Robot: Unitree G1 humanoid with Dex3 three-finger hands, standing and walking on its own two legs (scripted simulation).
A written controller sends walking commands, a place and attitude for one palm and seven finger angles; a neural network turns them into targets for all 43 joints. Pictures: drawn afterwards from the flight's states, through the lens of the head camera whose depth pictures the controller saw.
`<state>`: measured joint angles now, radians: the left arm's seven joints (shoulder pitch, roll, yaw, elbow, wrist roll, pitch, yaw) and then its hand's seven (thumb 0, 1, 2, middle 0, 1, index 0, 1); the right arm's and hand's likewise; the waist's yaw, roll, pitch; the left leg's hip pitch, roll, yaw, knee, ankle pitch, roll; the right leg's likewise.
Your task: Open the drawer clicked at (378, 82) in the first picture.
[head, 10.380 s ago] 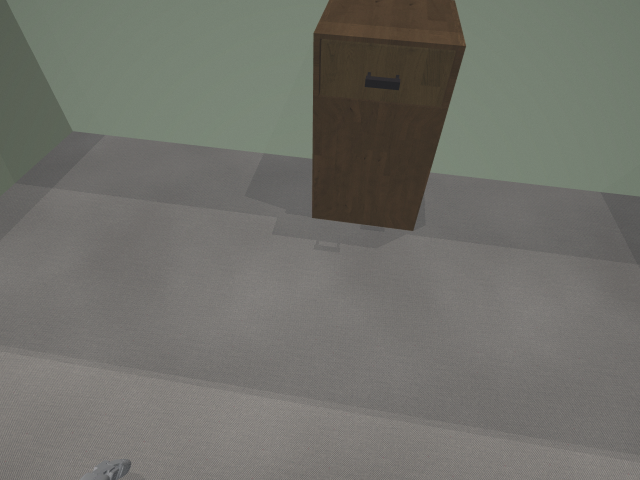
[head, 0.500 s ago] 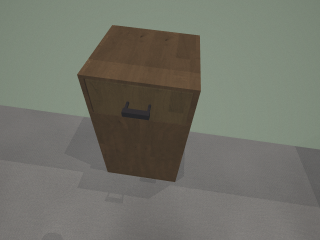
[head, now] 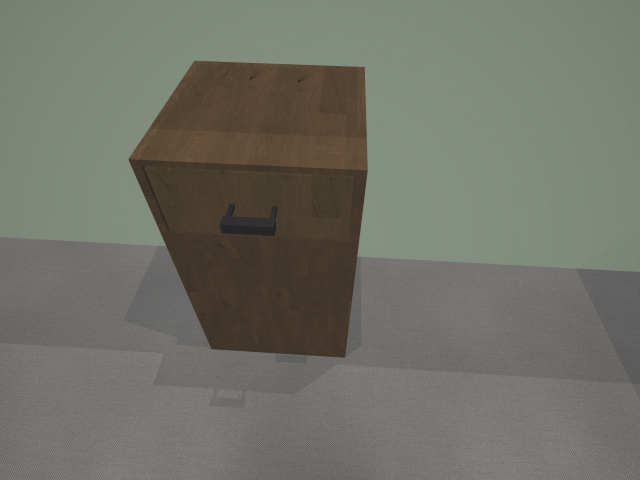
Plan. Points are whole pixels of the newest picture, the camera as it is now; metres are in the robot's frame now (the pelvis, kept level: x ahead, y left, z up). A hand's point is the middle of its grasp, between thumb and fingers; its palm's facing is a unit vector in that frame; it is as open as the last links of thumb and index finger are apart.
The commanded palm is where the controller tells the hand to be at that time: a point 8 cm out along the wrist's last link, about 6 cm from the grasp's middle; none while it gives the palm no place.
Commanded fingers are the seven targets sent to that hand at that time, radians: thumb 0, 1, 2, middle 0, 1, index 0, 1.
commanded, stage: come to a stop and stand still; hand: left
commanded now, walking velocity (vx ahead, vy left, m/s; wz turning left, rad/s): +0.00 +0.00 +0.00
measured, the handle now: (250, 217) +0.61 +0.17 -0.09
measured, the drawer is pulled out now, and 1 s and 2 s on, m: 0.00 0.00 0.00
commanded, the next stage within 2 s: look again from close up in 0.12 s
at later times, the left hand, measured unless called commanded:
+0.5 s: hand out of the picture +0.04 +0.20 -0.18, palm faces +0.06 -0.98 -0.21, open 7.4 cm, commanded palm none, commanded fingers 0.00 0.90 0.90 -0.20 -0.30 -0.20 -0.30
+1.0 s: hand out of the picture -0.04 +0.22 -0.18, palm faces +0.02 -0.98 -0.17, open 7.4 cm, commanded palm none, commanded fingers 0.00 0.90 0.90 -0.20 -0.30 -0.20 -0.30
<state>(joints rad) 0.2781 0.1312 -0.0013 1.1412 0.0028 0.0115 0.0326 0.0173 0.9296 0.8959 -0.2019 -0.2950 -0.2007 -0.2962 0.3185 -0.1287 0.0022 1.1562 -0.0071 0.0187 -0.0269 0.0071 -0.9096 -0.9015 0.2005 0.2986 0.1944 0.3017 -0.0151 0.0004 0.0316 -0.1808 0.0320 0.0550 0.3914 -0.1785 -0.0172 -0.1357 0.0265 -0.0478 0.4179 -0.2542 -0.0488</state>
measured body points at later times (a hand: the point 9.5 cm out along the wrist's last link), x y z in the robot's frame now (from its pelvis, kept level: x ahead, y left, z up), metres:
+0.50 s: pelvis +0.01 +0.01 -0.01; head +0.00 +0.02 +0.44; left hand +0.04 +0.25 -0.16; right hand +0.05 -0.22 -0.16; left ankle +0.02 +0.13 -0.74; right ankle -0.01 -0.08 -0.74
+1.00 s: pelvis -0.01 +0.05 +0.00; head -0.02 +0.06 +0.45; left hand -0.04 +0.27 -0.17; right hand -0.01 -0.18 -0.16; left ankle +0.02 +0.13 -0.74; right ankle -0.02 -0.08 -0.74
